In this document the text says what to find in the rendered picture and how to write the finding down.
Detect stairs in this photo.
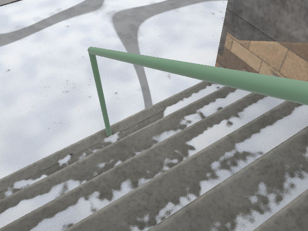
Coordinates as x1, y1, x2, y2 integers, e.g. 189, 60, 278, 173
0, 81, 308, 231

